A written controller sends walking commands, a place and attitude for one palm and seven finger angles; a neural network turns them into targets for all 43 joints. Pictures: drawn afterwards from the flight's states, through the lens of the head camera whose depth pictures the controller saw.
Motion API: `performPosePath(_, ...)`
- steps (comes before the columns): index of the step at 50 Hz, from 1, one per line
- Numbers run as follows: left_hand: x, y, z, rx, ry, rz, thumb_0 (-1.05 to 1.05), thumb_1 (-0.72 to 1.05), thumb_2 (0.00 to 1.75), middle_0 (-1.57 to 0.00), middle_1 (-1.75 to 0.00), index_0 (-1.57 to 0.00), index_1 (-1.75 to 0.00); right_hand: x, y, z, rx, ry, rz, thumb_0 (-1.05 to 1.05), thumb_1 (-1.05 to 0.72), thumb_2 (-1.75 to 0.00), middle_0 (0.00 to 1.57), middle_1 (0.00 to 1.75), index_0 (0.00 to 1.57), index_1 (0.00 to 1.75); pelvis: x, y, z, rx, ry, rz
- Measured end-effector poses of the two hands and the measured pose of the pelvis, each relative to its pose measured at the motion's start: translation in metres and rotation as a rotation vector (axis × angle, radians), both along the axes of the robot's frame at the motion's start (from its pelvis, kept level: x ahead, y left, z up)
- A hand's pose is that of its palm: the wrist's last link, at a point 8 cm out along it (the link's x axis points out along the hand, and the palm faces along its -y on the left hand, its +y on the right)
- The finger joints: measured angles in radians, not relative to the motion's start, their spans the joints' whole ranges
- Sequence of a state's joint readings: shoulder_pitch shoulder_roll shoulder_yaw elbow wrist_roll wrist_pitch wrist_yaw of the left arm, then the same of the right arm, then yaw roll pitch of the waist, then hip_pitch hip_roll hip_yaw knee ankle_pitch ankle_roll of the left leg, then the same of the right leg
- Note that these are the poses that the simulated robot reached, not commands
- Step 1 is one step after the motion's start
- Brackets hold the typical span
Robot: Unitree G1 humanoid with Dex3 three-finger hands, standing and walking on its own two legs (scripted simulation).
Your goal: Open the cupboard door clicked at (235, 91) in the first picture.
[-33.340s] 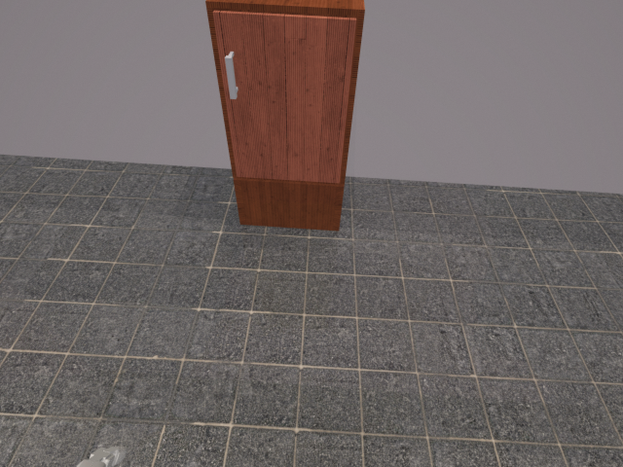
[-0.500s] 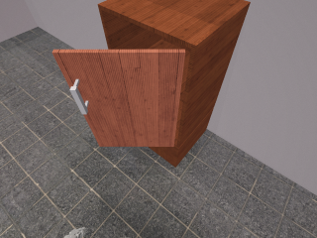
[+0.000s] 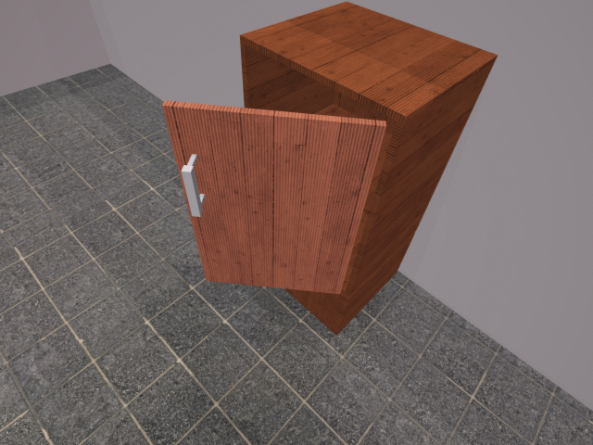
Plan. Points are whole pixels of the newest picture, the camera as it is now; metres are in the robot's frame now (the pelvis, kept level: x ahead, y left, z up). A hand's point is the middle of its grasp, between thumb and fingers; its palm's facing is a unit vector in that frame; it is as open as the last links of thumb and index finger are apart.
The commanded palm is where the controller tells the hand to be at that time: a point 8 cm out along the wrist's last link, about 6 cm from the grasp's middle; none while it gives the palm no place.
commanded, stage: come to a stop and stand still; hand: left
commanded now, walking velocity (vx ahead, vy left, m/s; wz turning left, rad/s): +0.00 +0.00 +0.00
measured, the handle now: (195, 186) +0.60 +0.27 -0.05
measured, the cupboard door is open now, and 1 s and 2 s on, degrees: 39 39 39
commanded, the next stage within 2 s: look again from close up in 0.08 s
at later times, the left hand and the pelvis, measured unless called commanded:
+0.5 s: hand out of the picture +0.03 +0.19 -0.17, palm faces -0.01 -0.97 -0.26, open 7.4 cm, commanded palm none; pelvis +0.01 +0.01 -0.01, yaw -1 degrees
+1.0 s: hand out of the picture +0.02 +0.15 -0.18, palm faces +0.02 -0.98 -0.21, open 7.3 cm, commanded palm none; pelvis +0.02 -0.02 -0.01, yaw -1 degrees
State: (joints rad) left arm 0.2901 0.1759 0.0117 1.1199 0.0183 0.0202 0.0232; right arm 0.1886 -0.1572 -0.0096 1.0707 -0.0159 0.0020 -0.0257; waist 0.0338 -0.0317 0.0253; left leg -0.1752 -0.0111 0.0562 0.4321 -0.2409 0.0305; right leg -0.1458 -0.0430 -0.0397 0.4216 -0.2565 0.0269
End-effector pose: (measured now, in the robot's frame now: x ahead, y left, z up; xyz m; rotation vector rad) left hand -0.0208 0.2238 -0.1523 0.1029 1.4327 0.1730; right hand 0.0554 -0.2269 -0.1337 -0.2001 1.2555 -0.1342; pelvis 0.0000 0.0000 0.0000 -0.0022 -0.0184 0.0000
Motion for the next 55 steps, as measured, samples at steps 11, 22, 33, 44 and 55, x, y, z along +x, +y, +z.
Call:
performPosePath(11,0.002,-0.007,-0.003,-0.022,0.019,-0.046,0.01,0.91,0.9,-0.2,-0.29,-0.2,-0.3,-0.038,0.005,-0.003,-0.001,0.09,-0.045,0.0,-0.92,-0.89,0.2,0.3,0.2,0.29,0.005,0.008,-0.001,-0.008,0.01,-0.01)
performPosePath(22,0.035,0.015,0.009,0.069,-0.051,-0.08,0.01,0.91,0.9,-0.2,-0.29,-0.2,-0.3,-0.058,0.026,-0.027,0.083,0.112,-0.054,0.01,-0.92,-0.89,0.2,0.3,0.2,0.29,0.011,0.012,-0.008,0.004,0.007,-0.009)
performPosePath(33,0.056,0.001,0.014,0.074,-0.08,-0.097,0.01,0.91,0.9,-0.2,-0.29,-0.2,-0.3,-0.056,0.013,-0.027,0.095,0.124,-0.063,0.01,-0.92,-0.89,0.2,0.3,0.2,0.29,0.015,-0.003,-0.005,0.02,0.01,-0.022)
performPosePath(44,0.047,-0.022,0.009,0.048,-0.048,-0.078,0.01,0.92,0.9,-0.2,-0.29,-0.2,-0.3,-0.038,-0.014,-0.022,0.057,0.111,-0.054,0.0,-0.91,-0.89,0.2,0.3,0.19,0.29,0.019,-0.021,-0.004,0.02,0.01,-0.021)
performPosePath(55,0.035,-0.016,0.0,0.036,-0.027,-0.016,0.01,0.91,0.9,-0.21,-0.29,-0.21,-0.3,-0.012,-0.023,-0.02,0.012,0.104,-0.03,0.0,-0.91,-0.9,0.2,0.3,0.19,0.29,0.027,-0.014,-0.01,0.013,0.014,-0.008)
